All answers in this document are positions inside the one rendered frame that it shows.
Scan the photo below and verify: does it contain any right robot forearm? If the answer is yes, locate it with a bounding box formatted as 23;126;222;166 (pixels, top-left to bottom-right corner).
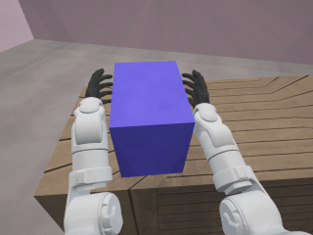
193;103;283;225

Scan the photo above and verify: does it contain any left robot hand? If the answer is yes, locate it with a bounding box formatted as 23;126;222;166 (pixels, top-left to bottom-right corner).
84;69;113;105

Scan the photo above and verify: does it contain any robot left upper arm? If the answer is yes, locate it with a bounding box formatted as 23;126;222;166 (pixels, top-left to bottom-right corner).
65;192;123;235

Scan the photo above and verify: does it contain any right robot hand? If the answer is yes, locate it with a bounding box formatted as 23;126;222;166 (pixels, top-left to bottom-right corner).
182;70;210;110

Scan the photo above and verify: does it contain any pedestal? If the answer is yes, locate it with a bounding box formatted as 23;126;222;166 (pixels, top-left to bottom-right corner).
33;74;313;235

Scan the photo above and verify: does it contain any robot right upper arm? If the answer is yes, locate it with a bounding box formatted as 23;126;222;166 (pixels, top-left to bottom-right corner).
219;190;312;235

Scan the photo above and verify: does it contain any carton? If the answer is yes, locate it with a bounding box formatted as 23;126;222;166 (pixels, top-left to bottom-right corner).
109;61;196;178

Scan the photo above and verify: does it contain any left robot forearm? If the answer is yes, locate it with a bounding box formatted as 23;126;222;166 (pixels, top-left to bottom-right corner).
64;97;112;232

